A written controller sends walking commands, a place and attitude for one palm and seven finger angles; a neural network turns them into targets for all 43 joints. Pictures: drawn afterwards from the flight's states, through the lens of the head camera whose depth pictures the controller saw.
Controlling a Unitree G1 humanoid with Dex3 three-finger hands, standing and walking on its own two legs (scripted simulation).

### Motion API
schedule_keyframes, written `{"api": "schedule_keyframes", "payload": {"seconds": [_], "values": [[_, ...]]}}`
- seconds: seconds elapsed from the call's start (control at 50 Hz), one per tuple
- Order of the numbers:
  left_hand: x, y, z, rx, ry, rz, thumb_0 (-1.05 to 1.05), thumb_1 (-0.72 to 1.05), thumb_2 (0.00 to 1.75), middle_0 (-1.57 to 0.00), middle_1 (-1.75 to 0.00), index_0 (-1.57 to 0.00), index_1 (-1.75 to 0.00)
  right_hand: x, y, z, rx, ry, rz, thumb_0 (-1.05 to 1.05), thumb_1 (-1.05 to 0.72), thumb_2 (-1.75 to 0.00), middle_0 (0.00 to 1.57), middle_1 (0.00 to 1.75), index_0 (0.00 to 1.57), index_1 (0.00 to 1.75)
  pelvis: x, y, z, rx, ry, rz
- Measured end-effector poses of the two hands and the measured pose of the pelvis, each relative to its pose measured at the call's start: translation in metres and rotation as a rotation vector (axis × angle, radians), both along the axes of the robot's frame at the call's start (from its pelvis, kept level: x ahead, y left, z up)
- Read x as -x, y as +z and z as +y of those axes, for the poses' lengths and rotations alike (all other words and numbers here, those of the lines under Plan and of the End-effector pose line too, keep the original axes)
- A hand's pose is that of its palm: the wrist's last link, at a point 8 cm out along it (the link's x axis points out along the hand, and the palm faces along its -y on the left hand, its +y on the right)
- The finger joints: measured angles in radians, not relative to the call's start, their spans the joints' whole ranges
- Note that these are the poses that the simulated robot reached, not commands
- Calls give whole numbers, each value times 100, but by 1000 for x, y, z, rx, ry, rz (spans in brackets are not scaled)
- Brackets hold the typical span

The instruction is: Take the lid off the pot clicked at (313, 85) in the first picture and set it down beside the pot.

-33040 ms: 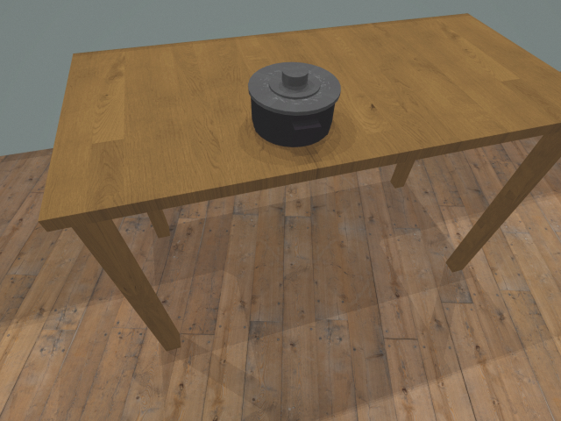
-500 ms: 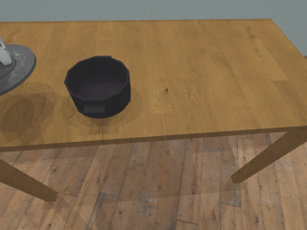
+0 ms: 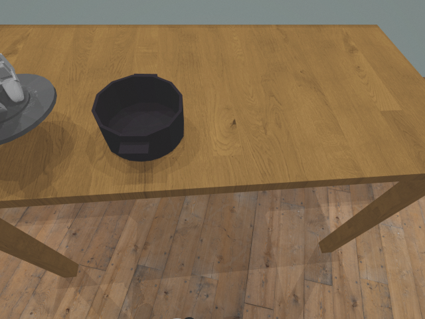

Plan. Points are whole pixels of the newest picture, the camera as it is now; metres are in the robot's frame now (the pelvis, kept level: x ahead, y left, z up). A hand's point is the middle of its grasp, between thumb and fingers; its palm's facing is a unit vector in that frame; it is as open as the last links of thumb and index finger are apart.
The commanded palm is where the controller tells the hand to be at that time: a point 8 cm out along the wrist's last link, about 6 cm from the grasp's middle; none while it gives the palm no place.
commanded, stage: lower the lid onto the table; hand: left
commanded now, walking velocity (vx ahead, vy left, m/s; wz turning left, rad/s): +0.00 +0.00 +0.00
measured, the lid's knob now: out of the picture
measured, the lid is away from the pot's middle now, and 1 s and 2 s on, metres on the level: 0.24 0.23 0.25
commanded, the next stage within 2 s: open the fingers wide in 1.20 s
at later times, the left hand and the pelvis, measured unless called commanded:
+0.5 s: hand (2, 108) +0.45 +0.35 +0.13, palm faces -0.45 -0.24 -0.86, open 5.8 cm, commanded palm +0.49 +0.37 +0.21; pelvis +0.00 +0.00 +0.00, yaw -1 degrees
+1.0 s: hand (14, 120) +0.45 +0.35 +0.11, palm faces -0.48 -0.22 -0.85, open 5.7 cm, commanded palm +0.49 +0.36 +0.17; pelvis +0.00 +0.00 -0.01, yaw -1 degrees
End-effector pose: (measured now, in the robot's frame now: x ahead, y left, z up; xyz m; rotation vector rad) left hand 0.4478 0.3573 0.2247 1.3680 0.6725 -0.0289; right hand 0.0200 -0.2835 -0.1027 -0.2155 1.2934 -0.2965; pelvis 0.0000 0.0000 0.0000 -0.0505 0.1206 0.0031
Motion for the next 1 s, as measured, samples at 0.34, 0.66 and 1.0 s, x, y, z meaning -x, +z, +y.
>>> {"api": "schedule_keyframes", "payload": {"seconds": [0.34, 0.66, 1.0], "values": [[-6, -27, 0, 20, -11, 51, 1, 28, 84, -43, -91, -87, -113, 8, -1, 2, 11, -23, 14, 0, -90, -90, 20, 30, 20, 30, -1, -3, 1, 2, -11, 23], [-15, -43, 1, 17, -43, 59, 1, 29, 84, -43, -91, -88, -113, 16, 1, -4, 39, -40, 55, 0, -90, -90, 20, 30, 20, 30, -6, -6, 1, 7, -13, 52], [-9, -61, -5, 24, -70, 79, 1, 29, 84, -42, -91, -88, -113, 9, -7, 1, 29, -38, 27, 0, -90, -90, 20, 30, 20, 30, -1, -10, 0, 9, -16, 63]]}}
